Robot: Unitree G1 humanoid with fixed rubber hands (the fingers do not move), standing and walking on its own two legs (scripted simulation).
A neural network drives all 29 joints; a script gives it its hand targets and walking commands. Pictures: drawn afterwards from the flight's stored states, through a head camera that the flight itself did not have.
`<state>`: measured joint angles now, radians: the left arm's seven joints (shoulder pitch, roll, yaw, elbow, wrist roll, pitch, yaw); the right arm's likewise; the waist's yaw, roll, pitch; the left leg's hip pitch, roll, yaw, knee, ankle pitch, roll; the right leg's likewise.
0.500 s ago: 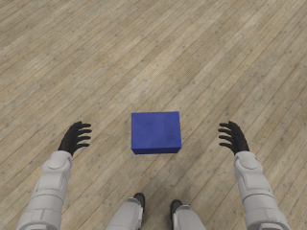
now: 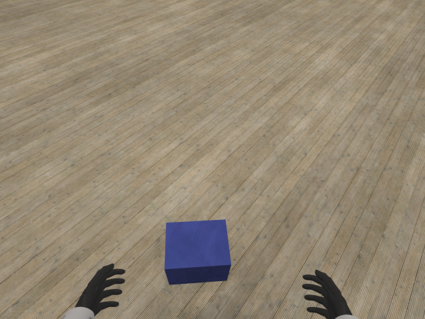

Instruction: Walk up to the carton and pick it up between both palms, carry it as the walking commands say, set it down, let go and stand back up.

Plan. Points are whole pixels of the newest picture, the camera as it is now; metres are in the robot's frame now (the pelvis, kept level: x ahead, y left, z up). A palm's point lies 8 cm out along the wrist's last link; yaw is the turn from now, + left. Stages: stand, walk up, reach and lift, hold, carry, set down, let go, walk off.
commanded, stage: let go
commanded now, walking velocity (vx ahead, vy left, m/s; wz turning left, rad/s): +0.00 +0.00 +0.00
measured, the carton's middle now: (197, 252) +0.49 +0.05 -0.67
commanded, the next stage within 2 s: stand in 0.26 s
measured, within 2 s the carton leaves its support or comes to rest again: neither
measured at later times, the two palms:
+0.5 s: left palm (69, 292) +0.18 +0.28 -0.09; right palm (332, 310) +0.16 -0.24 -0.09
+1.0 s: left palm out of the picture +0.06 +0.28 -0.13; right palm out of the picture +0.09 -0.23 -0.13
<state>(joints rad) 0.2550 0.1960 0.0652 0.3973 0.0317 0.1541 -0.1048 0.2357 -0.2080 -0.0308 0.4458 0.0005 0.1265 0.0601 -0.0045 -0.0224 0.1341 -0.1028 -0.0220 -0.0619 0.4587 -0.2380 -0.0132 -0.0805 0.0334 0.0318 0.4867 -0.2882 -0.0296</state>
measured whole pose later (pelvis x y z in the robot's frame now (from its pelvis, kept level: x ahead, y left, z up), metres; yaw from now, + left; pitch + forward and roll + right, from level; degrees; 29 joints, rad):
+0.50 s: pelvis +0.06 +0.02 +0.00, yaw +0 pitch +1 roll +0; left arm 0.29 0.27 0.03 0.66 0.04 -0.04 0.01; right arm 0.29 -0.24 -0.03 0.74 -0.04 -0.05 0.01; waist 0.01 -0.02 -0.09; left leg -0.19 -0.04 -0.04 0.49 -0.33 0.02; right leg -0.15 0.00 0.04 0.48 -0.36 0.00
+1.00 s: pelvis +0.06 +0.02 +0.00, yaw +1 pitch +2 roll +0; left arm 0.42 0.25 -0.01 0.90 0.02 -0.03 0.03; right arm 0.37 -0.23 -0.01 0.93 -0.02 -0.02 -0.02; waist 0.01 -0.01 -0.13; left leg -0.22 -0.04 -0.05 0.51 -0.33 0.02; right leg -0.17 0.00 0.02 0.49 -0.36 0.00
